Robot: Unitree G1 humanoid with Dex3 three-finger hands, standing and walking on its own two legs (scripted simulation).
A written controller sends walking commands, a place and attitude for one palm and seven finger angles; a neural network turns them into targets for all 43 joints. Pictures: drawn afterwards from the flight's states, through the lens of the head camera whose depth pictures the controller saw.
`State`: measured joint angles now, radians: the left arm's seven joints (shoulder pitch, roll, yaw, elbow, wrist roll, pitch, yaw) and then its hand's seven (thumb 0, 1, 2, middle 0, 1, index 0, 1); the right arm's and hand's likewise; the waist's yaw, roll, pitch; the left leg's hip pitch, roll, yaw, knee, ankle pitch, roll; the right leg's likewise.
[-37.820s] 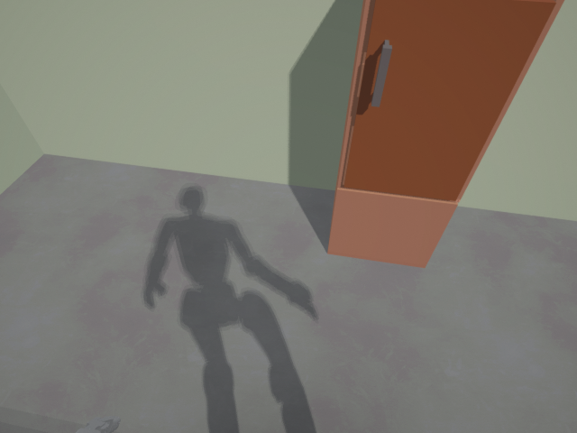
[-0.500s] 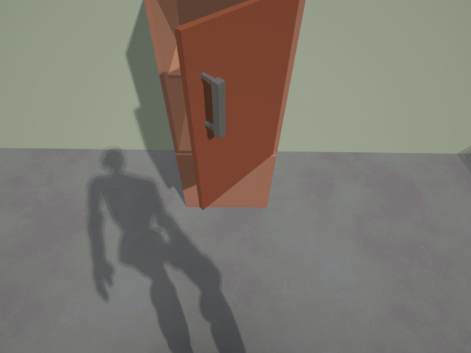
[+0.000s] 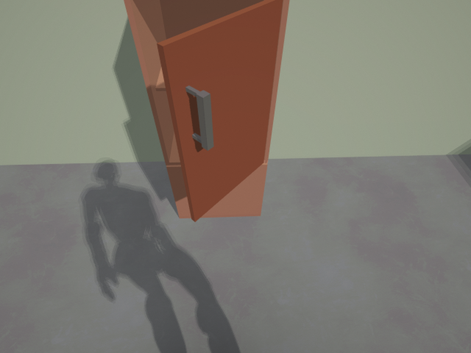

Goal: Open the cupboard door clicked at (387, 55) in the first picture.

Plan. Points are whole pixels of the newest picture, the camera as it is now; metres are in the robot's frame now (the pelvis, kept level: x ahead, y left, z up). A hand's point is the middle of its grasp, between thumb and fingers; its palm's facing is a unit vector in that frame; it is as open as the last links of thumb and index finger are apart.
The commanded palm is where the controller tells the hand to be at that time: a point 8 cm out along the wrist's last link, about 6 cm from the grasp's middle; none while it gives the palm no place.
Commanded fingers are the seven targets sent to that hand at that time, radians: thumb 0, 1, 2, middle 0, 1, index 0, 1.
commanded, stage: let the arm hang, fingers relaxed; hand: left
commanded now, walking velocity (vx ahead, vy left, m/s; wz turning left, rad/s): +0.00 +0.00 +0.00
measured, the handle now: (199, 118) +0.58 +0.12 +0.07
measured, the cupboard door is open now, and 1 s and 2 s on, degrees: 46 46 46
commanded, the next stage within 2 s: look to check the result in 0.08 s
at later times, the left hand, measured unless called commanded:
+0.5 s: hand out of the picture +0.01 +0.16 -0.17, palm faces +0.05 -0.98 -0.18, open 7.3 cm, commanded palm none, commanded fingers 0.00 0.90 0.90 -0.20 -0.30 -0.20 -0.30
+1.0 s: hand out of the picture +0.03 +0.16 -0.17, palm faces +0.02 -0.98 -0.19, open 7.3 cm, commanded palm none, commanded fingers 0.00 0.90 0.90 -0.20 -0.30 -0.20 -0.30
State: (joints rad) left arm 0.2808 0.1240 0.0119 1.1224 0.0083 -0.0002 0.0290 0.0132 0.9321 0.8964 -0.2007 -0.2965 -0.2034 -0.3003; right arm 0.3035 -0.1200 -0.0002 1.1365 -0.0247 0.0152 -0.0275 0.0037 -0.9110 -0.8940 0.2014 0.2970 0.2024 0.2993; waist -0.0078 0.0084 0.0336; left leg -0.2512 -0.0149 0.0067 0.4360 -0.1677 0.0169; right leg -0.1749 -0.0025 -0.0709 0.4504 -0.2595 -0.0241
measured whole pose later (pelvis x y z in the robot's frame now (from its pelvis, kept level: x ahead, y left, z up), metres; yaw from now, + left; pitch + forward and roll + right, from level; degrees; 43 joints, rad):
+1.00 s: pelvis +0.03 -0.01 +0.00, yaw -3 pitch -1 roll +0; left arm 0.28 0.13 0.03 1.11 0.01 0.02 0.02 0.00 0.91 0.90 -0.20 -0.30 -0.20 -0.30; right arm 0.23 -0.15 -0.02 1.13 -0.02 0.03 -0.05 0.01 -0.92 -0.89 0.20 0.30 0.20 0.30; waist 0.01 0.01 0.06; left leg -0.21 0.02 0.04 0.46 -0.24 0.00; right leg -0.13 0.03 -0.03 0.44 -0.30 -0.04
